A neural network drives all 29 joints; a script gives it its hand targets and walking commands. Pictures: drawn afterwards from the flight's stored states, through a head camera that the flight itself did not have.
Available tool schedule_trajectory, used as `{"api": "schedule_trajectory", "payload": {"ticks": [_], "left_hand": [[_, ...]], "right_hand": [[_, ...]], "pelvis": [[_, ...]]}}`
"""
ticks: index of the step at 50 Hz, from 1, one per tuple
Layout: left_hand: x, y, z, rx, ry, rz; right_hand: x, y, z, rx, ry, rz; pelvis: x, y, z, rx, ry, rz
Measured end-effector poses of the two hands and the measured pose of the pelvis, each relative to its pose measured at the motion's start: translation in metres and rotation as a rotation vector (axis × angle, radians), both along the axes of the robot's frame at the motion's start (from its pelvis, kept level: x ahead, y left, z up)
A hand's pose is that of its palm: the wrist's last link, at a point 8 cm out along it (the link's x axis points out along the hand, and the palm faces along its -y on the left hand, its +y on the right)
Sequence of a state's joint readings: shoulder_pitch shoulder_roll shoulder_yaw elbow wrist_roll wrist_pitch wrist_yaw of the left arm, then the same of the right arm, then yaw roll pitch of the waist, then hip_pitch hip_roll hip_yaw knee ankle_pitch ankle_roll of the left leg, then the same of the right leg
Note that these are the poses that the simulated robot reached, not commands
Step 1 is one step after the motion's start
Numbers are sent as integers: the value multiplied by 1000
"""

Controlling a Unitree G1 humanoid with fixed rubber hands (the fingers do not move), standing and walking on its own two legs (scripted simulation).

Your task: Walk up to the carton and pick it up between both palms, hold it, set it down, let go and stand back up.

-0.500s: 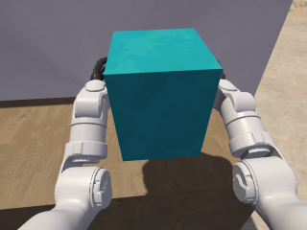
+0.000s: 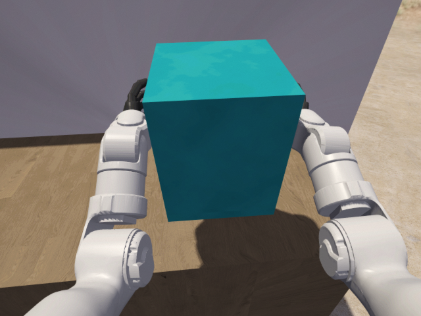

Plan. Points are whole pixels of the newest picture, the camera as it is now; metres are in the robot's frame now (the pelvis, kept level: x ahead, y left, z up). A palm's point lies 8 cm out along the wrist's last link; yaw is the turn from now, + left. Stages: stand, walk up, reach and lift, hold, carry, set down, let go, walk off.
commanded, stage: hold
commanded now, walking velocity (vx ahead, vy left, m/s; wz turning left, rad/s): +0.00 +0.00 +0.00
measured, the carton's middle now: (216, 131) +0.39 -0.01 +0.23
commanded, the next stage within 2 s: set down in 0.30 s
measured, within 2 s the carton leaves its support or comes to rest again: neither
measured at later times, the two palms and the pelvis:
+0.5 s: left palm (135, 113) +0.40 +0.14 +0.26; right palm (297, 112) +0.39 -0.15 +0.26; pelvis +0.00 +0.00 +0.00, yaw +0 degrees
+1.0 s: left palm (146, 127) +0.45 +0.13 +0.20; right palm (284, 144) +0.42 -0.15 +0.17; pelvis +0.05 +0.01 +0.00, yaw +0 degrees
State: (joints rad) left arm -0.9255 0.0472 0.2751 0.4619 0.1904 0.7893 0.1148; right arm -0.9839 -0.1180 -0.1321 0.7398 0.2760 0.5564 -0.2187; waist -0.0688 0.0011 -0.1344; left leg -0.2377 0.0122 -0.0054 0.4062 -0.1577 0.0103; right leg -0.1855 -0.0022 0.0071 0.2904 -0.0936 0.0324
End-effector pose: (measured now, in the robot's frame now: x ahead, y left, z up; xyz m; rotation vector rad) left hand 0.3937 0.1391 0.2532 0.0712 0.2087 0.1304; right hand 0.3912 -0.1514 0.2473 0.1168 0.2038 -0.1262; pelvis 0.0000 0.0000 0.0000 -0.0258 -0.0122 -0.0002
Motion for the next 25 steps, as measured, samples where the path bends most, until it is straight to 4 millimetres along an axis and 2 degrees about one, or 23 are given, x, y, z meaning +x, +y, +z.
{"api": "schedule_trajectory", "payload": {"ticks": [20,25], "left_hand": [[1,-1,0,0,-1,-2],[5,-2,8,-10,-56,-5]], "right_hand": [[0,-1,0,-1,2,-2],[4,-2,11,2,-53,-8]], "pelvis": [[0,0,0,0,0,0],[2,0,0,0,3,0]]}}
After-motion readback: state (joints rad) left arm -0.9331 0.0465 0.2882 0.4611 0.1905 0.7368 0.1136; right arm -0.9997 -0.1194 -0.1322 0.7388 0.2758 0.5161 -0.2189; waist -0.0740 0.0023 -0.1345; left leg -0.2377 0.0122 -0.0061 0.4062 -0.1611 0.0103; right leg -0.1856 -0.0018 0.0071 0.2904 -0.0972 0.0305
